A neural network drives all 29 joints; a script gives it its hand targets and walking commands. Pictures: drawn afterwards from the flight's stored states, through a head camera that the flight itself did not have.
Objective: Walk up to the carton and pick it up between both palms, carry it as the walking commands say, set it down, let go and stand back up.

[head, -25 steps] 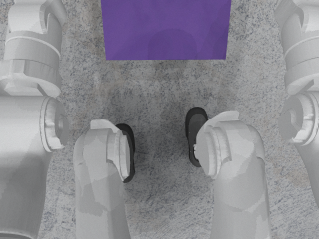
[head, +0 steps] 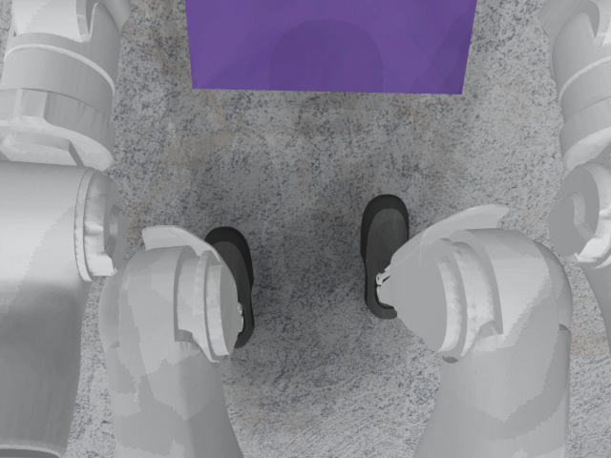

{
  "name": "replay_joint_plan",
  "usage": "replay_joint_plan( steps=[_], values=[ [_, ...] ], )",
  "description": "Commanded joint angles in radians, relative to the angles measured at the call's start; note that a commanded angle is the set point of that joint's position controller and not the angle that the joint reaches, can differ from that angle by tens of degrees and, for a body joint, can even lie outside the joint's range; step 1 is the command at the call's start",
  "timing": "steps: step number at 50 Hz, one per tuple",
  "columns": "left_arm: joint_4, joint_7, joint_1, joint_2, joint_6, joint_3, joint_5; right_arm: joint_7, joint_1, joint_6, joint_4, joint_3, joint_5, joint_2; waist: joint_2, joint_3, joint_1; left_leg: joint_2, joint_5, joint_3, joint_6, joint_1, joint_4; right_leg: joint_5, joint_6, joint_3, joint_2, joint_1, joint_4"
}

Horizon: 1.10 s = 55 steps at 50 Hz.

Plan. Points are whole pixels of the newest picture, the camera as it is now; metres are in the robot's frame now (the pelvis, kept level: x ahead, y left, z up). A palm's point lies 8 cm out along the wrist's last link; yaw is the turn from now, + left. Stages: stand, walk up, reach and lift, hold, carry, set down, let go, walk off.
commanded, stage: reach and lift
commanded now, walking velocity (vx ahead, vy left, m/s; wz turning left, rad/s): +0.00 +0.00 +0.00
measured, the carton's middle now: out of the picture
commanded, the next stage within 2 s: none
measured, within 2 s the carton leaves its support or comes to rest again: leaves its support in 1.48 s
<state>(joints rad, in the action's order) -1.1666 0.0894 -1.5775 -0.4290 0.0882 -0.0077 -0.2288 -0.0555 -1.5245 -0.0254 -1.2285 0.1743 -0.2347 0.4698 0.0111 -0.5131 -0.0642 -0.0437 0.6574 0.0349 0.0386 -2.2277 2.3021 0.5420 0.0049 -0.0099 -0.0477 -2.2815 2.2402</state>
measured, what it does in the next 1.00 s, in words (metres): stands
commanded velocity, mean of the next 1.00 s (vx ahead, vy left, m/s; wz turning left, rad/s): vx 0.00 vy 0.00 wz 0.00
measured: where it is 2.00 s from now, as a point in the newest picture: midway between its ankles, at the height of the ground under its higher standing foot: (308, 290)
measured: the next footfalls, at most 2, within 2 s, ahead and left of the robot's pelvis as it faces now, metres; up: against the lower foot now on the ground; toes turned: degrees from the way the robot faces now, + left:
none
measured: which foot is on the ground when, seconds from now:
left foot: down 0.00-1.00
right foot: down 0.00-1.00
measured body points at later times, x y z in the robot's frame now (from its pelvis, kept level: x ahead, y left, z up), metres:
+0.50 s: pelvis -0.01 +0.00 +0.01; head +0.38 -0.01 +0.22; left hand +0.58 +0.13 -0.20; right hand +0.54 -0.23 -0.20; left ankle +0.10 +0.12 -0.32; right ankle +0.12 -0.13 -0.32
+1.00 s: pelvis +0.00 +0.00 +0.00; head +0.39 -0.01 +0.22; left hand +0.58 +0.13 -0.20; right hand +0.55 -0.24 -0.20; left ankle +0.10 +0.12 -0.32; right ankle +0.12 -0.13 -0.32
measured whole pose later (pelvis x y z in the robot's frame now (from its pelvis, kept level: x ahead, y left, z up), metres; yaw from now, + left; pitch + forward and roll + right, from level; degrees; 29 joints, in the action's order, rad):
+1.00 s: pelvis +0.00 +0.00 +0.00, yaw +0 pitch +33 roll -1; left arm -1.11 0.04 -1.56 -0.35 0.15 -0.15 -0.11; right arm 0.00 -1.52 -0.13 -1.16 0.16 -0.21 0.44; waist 0.02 -0.51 -0.07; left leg -0.05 0.66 0.04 0.04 -2.23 2.31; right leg 0.56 0.01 -0.01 -0.04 -2.27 2.25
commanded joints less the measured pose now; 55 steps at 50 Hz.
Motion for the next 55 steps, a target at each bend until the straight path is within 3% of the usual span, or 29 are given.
replay_joint_plan(
  steps=[1,19,26,30,34,42,55],
  values=[
    [0.083,0.000,-0.260,-0.104,-0.015,-0.009,0.001,0.000,-0.238,0.015,0.086,0.003,-0.007,0.153,0.047,1.209,-0.049,0.021,-0.358,-0.039,0.017,0.438,-0.192,-0.396,0.020,0.018,0.023,0.666,-0.116],
    [0.043,0.002,-0.330,-0.033,-0.021,-0.006,0.031,-0.015,-0.303,0.018,0.035,-0.017,0.014,0.071,0.051,1.166,-0.055,0.001,-0.329,-0.043,0.012,0.442,-0.209,-0.368,0.019,0.021,0.044,0.663,-0.143],
    [0.050,-0.020,-0.356,0.092,-0.031,0.041,0.016,0.009,-0.339,0.023,0.051,-0.071,-0.008,-0.045,0.050,1.147,-0.057,-0.011,-0.339,-0.048,0.005,0.455,-0.221,-0.372,0.014,0.026,0.053,0.658,-0.158],
    [0.059,-0.063,-0.388,0.274,-0.026,0.060,0.028,0.053,-0.405,0.016,0.075,-0.108,-0.013,-0.214,0.057,1.131,-0.056,-0.022,-0.343,-0.045,-0.001,0.453,-0.219,-0.373,0.009,0.029,0.063,0.649,-0.156],
    [0.081,-0.142,-0.422,0.544,-0.009,0.077,0.049,0.137,-0.468,-0.013,0.125,-0.147,-0.006,-0.469,0.063,1.075,-0.064,-0.035,-0.328,-0.046,-0.009,0.418,-0.209,-0.357,0.002,0.038,0.071,0.619,-0.146],
    [0.146,-0.254,-0.397,0.819,0.045,0.078,0.085,0.256,-0.436,-0.086,0.227,-0.185,0.005,-0.778,0.062,1.002,-0.047,-0.049,-0.311,-0.068,-0.024,0.351,-0.189,-0.342,-0.007,0.053,0.086,0.564,-0.129],
    [0.189,-0.280,-0.351,0.921,0.079,0.104,0.076,0.293,-0.424,-0.106,0.289,-0.217,-0.033,-0.846,0.083,1.000,-0.055,-0.054,-0.344,-0.064,-0.035,0.371,-0.175,-0.363,-0.011,0.062,0.088,0.518,-0.109]
  ],
)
